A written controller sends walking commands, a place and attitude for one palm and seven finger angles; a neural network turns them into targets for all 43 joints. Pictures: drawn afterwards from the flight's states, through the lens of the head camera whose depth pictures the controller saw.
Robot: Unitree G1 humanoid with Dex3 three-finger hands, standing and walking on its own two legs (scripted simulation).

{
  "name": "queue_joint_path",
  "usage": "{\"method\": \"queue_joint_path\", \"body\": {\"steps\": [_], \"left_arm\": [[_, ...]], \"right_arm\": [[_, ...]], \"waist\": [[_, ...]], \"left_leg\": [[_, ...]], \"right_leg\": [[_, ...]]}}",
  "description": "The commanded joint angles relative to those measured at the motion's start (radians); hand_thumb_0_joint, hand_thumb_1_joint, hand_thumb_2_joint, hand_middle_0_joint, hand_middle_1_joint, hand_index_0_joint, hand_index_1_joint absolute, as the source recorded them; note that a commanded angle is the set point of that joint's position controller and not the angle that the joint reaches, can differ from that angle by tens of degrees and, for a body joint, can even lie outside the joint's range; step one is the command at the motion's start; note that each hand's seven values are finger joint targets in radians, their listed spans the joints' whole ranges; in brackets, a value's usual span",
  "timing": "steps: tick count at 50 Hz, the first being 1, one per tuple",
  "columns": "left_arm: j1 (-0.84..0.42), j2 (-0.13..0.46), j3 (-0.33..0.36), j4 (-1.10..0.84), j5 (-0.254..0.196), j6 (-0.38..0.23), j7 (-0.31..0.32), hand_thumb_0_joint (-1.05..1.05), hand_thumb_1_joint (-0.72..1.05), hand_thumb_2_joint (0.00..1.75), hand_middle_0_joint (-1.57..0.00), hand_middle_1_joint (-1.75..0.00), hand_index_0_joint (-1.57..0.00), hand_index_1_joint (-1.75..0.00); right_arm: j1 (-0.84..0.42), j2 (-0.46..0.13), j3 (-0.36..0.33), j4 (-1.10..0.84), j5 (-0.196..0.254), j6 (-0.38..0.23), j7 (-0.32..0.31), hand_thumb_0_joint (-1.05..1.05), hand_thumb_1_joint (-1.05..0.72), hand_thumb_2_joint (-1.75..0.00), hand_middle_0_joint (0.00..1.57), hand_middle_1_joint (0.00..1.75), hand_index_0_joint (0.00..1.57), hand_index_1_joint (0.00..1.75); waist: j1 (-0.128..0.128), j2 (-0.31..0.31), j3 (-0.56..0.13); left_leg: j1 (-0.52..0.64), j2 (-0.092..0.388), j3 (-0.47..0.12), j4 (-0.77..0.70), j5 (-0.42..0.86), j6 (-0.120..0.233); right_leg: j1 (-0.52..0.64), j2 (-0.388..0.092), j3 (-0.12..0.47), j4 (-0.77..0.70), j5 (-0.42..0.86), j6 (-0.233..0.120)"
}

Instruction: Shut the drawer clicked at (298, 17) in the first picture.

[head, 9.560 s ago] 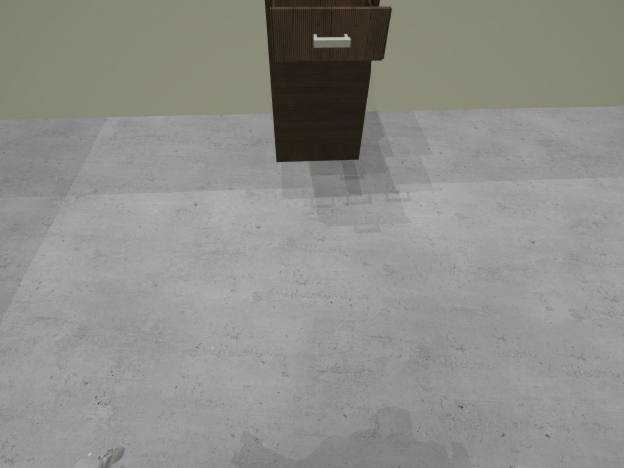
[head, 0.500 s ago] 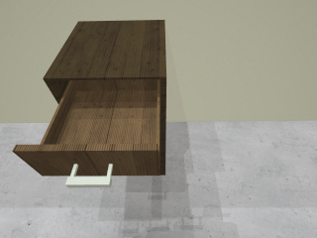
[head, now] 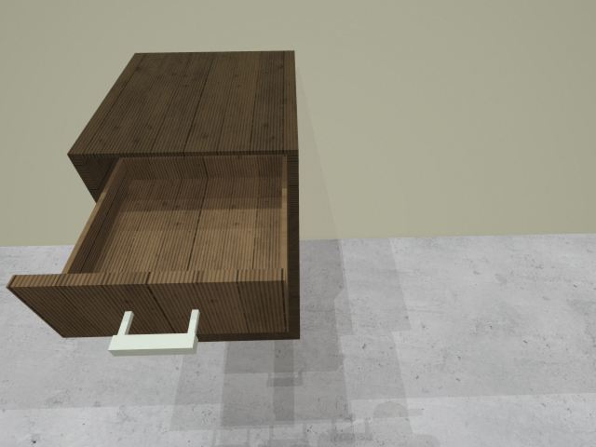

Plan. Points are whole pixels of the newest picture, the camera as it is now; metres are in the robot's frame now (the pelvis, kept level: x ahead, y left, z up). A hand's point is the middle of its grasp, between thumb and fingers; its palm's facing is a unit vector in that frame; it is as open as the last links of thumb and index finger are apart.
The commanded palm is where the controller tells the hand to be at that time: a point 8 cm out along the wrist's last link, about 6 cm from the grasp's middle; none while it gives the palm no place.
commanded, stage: come to a stop and stand still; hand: left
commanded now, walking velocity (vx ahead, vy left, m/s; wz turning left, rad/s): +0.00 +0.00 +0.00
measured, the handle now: (158, 331) +0.28 +0.23 -0.03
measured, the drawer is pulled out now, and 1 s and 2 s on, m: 0.28 0.28 0.28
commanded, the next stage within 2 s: look again from close up in 0.18 s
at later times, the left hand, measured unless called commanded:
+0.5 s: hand out of the picture +0.02 +0.20 -0.17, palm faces -0.02 -0.98 -0.19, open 7.4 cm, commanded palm none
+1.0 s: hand out of the picture +0.01 +0.21 -0.17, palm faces -0.02 -0.98 -0.18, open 7.4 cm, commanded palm none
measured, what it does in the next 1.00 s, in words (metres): stands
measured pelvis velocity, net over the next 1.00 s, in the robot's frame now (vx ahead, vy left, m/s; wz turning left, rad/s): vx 0.02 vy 0.04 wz -0.02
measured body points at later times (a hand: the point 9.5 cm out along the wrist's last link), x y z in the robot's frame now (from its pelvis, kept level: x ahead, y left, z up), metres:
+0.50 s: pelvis +0.01 +0.02 +0.01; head +0.02 +0.03 +0.46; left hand +0.03 +0.25 -0.15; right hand +0.01 -0.21 -0.14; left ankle +0.00 +0.12 -0.73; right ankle -0.02 -0.08 -0.73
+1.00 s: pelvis +0.02 +0.04 +0.01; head +0.03 +0.04 +0.46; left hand +0.02 +0.26 -0.15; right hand +0.03 -0.19 -0.14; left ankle +0.00 +0.12 -0.73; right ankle -0.02 -0.08 -0.73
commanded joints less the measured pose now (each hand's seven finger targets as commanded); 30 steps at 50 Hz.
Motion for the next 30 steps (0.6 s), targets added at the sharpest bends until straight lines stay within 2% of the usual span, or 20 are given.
{"method": "queue_joint_path", "body": {"steps": [1, 3, 5, 8, 17, 19, 24, 30], "left_arm": [[0.031, 0.134, 0.016, -0.055, -0.007, -0.013, 0.001, 0.0, 0.9, 0.9, -0.2, -0.3, -0.2, -0.3], [0.025, 0.139, 0.015, -0.051, -0.005, -0.012, -0.003, 0.0, 0.9, 0.9, -0.2, -0.3, -0.2, -0.3], [0.018, 0.143, 0.012, -0.049, -0.006, -0.015, -0.006, 0.0, 0.9, 0.9, -0.2, -0.3, -0.2, -0.3], [0.015, 0.141, 0.01, -0.037, -0.007, -0.017, -0.01, 0.0, 0.9, 0.9, -0.2, -0.3, -0.2, -0.3], [0.051, 0.126, -0.001, 0.04, -0.01, -0.024, -0.011, 0.0, 0.9, 0.9, -0.2, -0.3, -0.2, -0.3], [0.061, 0.122, -0.003, 0.057, -0.011, -0.023, -0.01, 0.0, 0.9, 0.9, -0.2, -0.3, -0.2, -0.3], [0.08, 0.11, -0.008, 0.091, -0.009, -0.023, -0.008, 0.0, 0.9, 0.9, -0.2, -0.3, -0.2, -0.3], [0.103, 0.097, -0.011, 0.121, -0.009, -0.024, -0.005, 0.0, 0.9, 0.9, -0.2, -0.3, -0.2, -0.3]], "right_arm": [[0.005, -0.102, 0.0, -0.045, 0.001, -0.016, -0.01, 0.0, -0.9, -0.9, 0.2, 0.3, 0.2, 0.3], [0.023, -0.107, 0.002, -0.038, -0.001, -0.015, -0.009, 0.0, -0.9, -0.9, 0.2, 0.3, 0.2, 0.3], [0.039, -0.108, 0.006, -0.028, -0.002, -0.017, -0.008, 0.0, -0.9, -0.9, 0.2, 0.3, 0.2, 0.3], [0.057, -0.113, 0.011, -0.006, -0.002, -0.025, -0.008, 0.0, -0.9, -0.9, 0.2, 0.3, 0.2, 0.3], [0.081, -0.112, 0.023, 0.064, 0.006, -0.039, -0.018, 0.0, -0.9, -0.9, 0.2, 0.3, 0.2, 0.3], [0.084, -0.116, 0.023, 0.08, 0.007, -0.04, -0.02, 0.0, -0.9, -0.9, 0.2, 0.3, 0.2, 0.3], [0.088, -0.111, 0.024, 0.108, 0.011, -0.041, -0.023, 0.0, -0.9, -0.9, 0.2, 0.3, 0.2, 0.3], [0.093, -0.107, 0.024, 0.128, 0.012, -0.045, -0.026, 0.0, -0.9, -0.9, 0.2, 0.3, 0.2, 0.3]], "waist": [[0.02, 0.045, 0.045], [0.016, -0.011, 0.048], [0.01, -0.037, 0.034], [0.011, -0.003, 0.009], [0.017, -0.005, -0.012], [0.017, 0.007, -0.007], [0.016, -0.008, 0.018], [0.017, -0.007, 0.011]], "left_leg": [[-0.031, 0.089, -0.104, -0.131, 0.123, 0.048], [-0.037, 0.076, -0.087, -0.139, 0.062, 0.037], [-0.013, 0.065, -0.071, -0.138, 0.036, 0.028], [0.006, 0.076, -0.08, -0.156, 0.083, 0.03], [0.059, 0.094, -0.081, -0.173, 0.211, 0.036], [0.07, 0.096, -0.079, -0.171, 0.228, 0.037], [0.087, 0.1, -0.079, -0.182, 0.254, 0.042], [0.118, 0.103, -0.083, -0.191, 0.292, 0.047]], "right_leg": [[-0.011, -0.1, 0.153, -0.199, 0.141, 0.019], [-0.011, -0.111, 0.173, -0.235, 0.081, 0.015], [-0.022, -0.123, 0.191, -0.264, 0.03, 0.008], [0.005, -0.115, 0.172, -0.253, 0.08, 0.012], [0.064, -0.117, 0.147, -0.23, 0.267, 0.013], [0.062, -0.118, 0.141, -0.229, 0.274, 0.015], [0.052, -0.117, 0.138, -0.234, 0.293, 0.019], [0.053, -0.118, 0.132, -0.238, 0.294, 0.023]]}}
